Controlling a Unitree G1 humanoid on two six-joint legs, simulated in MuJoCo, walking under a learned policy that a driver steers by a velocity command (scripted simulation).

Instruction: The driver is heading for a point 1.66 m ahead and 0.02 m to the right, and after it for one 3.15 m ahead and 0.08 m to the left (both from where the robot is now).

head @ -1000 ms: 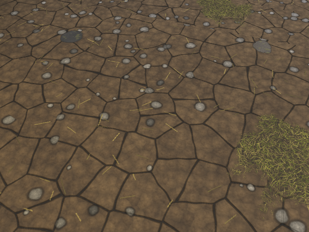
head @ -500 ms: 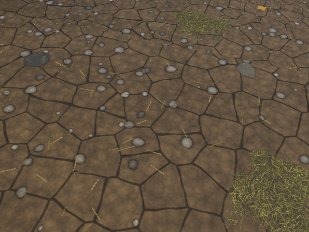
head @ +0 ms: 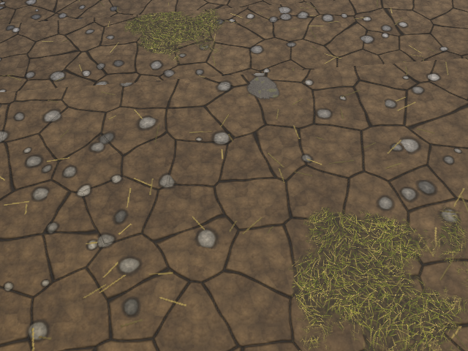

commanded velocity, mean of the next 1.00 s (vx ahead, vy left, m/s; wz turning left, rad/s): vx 0.04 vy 0.00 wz -0.25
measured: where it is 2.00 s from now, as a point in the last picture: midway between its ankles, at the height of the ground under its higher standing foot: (269, 320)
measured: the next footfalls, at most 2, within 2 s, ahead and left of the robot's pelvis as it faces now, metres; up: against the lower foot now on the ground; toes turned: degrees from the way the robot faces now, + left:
left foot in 0.38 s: +0.07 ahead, +0.13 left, +0.00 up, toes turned -14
right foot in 0.70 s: -0.01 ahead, -0.07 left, +0.00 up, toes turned -9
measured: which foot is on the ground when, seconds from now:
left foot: up 0.00-0.36, down 0.38-1.00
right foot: down 0.00-0.40, up 0.42-0.68, down 0.70-1.00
